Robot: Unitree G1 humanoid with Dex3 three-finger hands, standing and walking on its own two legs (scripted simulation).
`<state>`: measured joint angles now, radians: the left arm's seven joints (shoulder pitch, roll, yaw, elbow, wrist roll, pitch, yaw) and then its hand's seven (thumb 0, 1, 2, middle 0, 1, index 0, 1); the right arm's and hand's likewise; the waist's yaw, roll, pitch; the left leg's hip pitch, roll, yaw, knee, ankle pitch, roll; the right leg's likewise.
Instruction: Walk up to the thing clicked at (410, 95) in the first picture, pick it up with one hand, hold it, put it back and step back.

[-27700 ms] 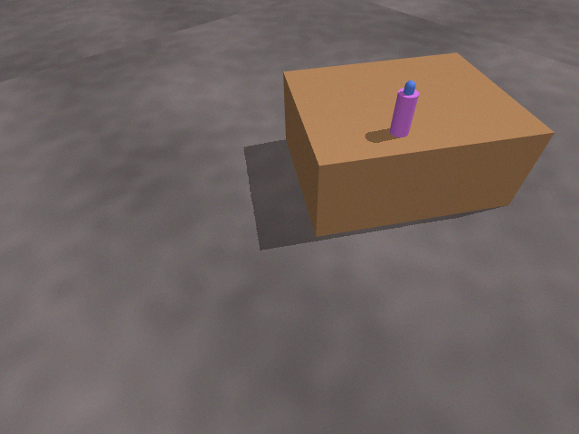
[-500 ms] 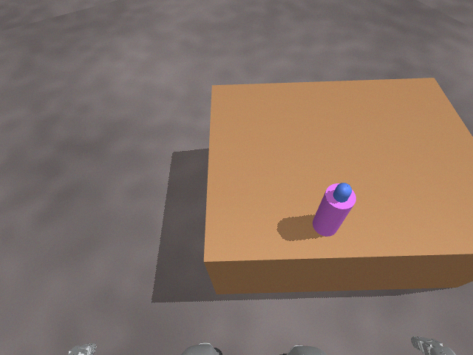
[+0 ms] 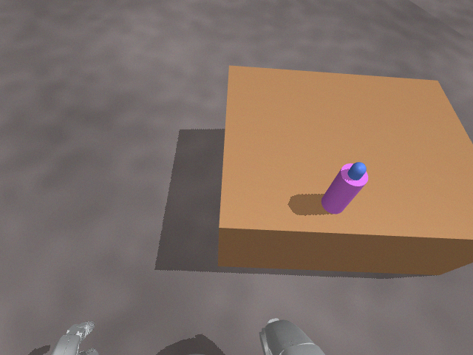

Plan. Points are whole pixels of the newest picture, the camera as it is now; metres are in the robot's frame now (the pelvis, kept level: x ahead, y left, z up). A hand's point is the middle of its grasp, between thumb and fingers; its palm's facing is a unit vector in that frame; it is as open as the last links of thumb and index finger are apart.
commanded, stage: step back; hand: right
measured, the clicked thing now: (345, 186) +0.55 -0.32 -0.24
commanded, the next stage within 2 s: none
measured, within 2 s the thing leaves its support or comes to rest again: neither
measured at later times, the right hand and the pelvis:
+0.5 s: hand out of the picture -0.01 -0.25 -0.16, palm faces +0.02 +0.92 -0.39, open 7.4 cm; pelvis -0.10 +0.03 -0.01, yaw -3 degrees
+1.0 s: hand out of the picture -0.15 -0.26 -0.14, palm faces +0.08 +0.88 -0.47, open 7.4 cm; pelvis -0.25 +0.03 -0.02, yaw -9 degrees
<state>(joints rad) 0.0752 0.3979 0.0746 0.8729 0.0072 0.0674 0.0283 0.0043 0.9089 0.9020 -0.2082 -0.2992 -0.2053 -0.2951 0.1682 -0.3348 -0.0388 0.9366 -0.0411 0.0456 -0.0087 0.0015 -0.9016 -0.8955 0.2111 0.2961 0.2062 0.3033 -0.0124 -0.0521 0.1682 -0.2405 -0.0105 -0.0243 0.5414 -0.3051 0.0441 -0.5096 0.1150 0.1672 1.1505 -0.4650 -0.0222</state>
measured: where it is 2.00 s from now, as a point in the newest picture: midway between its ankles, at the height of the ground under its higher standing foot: outside the picture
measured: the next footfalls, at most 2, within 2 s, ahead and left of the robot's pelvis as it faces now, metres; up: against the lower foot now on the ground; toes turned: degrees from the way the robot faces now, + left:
right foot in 0.20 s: +0.00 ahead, -0.10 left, +0.00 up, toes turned -1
left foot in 0.56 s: -0.10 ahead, +0.15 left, +0.00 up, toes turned -5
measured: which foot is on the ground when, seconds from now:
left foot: down 0.00-0.26, up 0.28-0.54, down 0.56-1.00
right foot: up 0.00-0.18, down 0.20-0.60, up 0.62-1.00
